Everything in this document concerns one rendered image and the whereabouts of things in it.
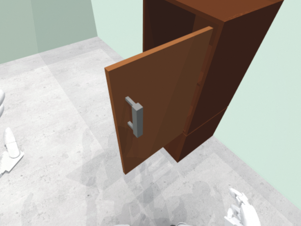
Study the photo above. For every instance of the cupboard door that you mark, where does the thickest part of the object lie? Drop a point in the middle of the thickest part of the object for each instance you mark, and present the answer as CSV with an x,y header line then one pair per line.
x,y
163,81

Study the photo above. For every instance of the robot left hand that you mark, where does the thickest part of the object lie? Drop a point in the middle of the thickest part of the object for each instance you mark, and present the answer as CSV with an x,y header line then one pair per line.
x,y
8,160

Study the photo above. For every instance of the handle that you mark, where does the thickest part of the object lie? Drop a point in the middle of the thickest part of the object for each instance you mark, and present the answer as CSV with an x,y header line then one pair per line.
x,y
137,116

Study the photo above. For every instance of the robot right hand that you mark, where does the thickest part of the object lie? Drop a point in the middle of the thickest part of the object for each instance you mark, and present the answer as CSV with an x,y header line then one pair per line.
x,y
246,214

